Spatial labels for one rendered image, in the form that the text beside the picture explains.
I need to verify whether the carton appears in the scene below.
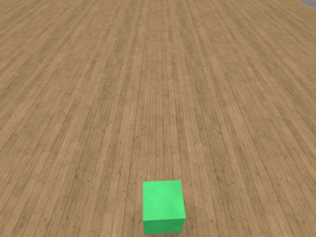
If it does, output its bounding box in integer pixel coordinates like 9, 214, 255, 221
142, 180, 186, 234

